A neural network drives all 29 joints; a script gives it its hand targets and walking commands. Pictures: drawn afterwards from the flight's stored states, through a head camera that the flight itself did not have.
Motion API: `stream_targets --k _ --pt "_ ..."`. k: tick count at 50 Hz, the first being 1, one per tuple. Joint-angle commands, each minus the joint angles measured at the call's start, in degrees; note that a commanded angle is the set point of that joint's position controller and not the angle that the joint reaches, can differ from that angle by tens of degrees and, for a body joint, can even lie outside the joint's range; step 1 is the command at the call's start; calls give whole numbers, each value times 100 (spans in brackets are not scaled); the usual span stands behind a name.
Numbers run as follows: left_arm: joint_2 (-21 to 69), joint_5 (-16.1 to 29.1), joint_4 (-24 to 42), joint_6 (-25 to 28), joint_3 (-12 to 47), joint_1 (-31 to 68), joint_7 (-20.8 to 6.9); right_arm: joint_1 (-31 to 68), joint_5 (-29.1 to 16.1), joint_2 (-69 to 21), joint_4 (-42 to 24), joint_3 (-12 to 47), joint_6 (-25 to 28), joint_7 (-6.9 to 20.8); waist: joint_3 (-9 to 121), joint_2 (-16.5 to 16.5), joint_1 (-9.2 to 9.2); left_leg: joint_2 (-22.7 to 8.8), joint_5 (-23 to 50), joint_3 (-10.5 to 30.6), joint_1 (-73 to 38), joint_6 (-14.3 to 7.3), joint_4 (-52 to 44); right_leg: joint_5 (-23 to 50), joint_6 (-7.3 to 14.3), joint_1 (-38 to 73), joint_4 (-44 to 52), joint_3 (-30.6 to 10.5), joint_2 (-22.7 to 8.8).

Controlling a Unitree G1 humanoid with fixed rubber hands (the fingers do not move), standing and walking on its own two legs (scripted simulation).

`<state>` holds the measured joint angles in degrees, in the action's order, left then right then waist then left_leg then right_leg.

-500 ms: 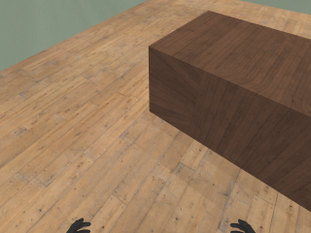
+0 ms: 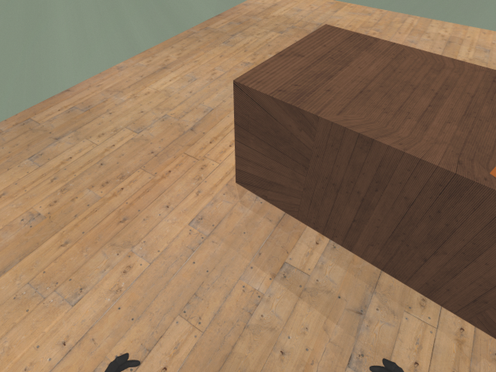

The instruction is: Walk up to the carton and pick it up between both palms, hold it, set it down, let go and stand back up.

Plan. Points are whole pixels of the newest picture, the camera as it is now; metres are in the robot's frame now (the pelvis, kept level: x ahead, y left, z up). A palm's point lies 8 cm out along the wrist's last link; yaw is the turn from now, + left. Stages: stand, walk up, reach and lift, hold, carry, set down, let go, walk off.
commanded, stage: stand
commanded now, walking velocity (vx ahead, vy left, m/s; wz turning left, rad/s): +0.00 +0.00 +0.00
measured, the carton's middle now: out of the picture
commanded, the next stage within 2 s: walk up in 1.98 s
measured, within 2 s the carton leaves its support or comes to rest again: neither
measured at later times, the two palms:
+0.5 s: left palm out of the picture +0.09 +0.24 -0.10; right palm out of the picture +0.08 -0.25 -0.10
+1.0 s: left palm out of the picture +0.08 +0.24 -0.11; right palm out of the picture +0.06 -0.25 -0.11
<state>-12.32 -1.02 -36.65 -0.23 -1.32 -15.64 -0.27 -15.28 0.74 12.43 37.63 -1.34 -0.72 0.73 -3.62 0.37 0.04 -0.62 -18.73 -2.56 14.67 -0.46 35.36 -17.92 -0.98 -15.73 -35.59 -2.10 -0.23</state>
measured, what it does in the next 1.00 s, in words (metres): stands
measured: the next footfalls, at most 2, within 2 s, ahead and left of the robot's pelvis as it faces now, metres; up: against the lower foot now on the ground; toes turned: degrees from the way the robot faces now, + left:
none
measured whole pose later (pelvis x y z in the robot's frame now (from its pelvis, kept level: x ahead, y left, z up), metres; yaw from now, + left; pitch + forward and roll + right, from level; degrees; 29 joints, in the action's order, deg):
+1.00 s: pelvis -0.01 +0.00 +0.00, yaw -2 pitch -2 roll +0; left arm -12.9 -0.8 -40.7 -0.1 -1.0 -17.7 0.1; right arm -17.5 0.3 13.4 41.7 -0.9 -0.7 0.3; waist -3.5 0.5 -0.2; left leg -1.0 -17.1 -3.9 13.5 -0.5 32.5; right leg -15.8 -1.1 -15.3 -33.0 -3.6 0.2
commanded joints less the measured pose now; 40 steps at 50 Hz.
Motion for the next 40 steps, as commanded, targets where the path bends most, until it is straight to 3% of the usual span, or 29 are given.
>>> stream_targets --k 1,8,13,23,34,36,40 --pt "-727 3 591 195 -231 43 38 100 -3 801 -610 -246 206 -55 397 -84 30 -457 620 532 -64 -130 -781 892 255 74 573 -393 -390" --pt "-758 20 549 192 -242 13 38 71 -15 800 -565 -254 202 -50 400 93 -1 -485 527 544 -84 -160 -790 863 279 22 644 -419 -380" --pt "-733 20 498 193 -236 -38 42 44 -8 795 -537 -245 198 -61 216 -114 -3 -478 516 511 -28 -146 -853 833 287 -11 708 -456 -395" --pt "-766 6 378 192 -219 -103 56 -54 -39 839 -394 -231 205 -76 434 -25 -22 -530 738 503 -141 -161 -864 1100 280 122 653 -452 -375" --pt "-800 34 309 175 -221 -161 55 -142 -26 868 -275 -223 185 -84 290 101 -24 -528 407 496 -114 -162 -938 795 293 16 789 -521 -377" --pt "-770 20 268 169 -216 -191 54 -145 -20 887 -238 -227 183 -84 237 -87 -35 -534 298 485 -32 -146 -995 718 294 13 816 -530 -357" --pt "-799 20 254 180 -204 -203 62 -161 -29 870 -197 -206 194 -84 272 -62 9 -554 355 514 -13 -169 -1018 850 276 94 757 -519 -367"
